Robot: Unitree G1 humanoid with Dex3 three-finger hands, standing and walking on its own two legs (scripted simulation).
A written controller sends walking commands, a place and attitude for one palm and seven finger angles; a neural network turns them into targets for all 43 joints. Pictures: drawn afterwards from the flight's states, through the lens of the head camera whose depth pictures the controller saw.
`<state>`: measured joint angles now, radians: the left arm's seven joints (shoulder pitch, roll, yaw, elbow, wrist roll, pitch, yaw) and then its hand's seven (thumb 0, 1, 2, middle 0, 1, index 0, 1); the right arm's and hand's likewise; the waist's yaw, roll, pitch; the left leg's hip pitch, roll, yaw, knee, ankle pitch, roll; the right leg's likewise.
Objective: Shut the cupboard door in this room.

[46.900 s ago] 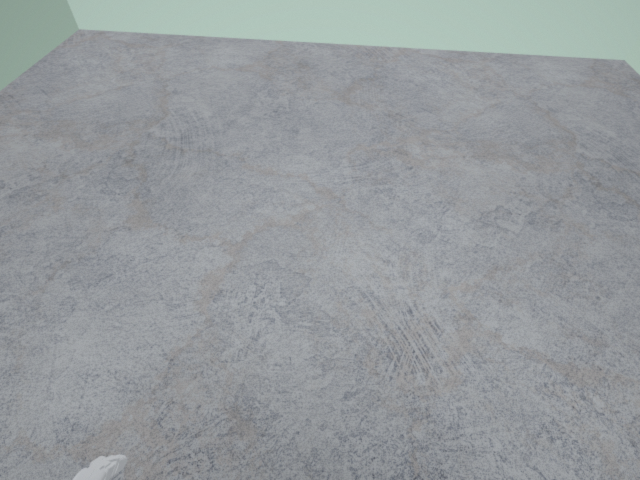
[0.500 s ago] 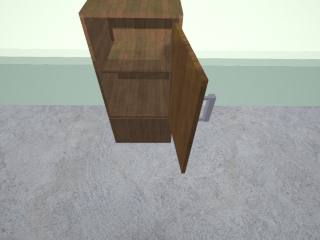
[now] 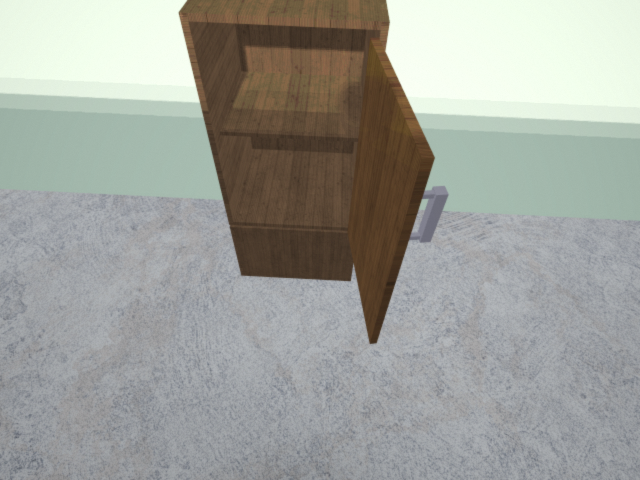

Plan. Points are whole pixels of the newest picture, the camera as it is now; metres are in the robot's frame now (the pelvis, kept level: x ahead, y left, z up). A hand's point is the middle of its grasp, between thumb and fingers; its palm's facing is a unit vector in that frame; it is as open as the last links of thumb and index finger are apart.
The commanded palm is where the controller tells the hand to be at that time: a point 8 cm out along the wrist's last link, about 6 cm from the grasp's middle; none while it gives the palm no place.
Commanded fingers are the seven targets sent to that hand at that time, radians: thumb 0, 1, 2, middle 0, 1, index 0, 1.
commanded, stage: turn or walk to find it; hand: left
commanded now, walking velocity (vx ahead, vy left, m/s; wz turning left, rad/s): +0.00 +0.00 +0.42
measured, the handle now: (420, 216) +0.55 -0.14 -0.03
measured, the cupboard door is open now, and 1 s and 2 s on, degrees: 99 99 100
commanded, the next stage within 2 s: stand and wait in 0.22 s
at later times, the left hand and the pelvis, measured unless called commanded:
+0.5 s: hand out of the picture +0.08 +0.18 -0.15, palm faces +0.16 -0.96 -0.24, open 7.4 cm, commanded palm none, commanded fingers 0.00 0.90 0.90 -0.20 -0.30 -0.20 -0.30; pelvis +0.02 -0.03 +0.00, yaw +10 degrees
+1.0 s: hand out of the picture +0.01 +0.09 -0.15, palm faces +0.36 -0.92 -0.16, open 7.4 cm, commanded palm none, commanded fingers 0.00 0.90 0.90 -0.20 -0.30 -0.20 -0.30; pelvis +0.22 +0.02 -0.02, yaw +12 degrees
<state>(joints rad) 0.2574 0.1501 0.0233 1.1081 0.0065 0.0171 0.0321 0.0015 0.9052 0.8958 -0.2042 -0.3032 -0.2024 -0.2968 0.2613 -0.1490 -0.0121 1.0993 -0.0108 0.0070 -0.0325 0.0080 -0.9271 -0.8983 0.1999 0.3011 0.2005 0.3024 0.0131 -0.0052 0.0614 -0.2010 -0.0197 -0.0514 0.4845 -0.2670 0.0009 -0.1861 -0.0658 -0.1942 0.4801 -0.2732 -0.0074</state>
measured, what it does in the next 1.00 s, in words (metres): walks ahead: right foot, then left foot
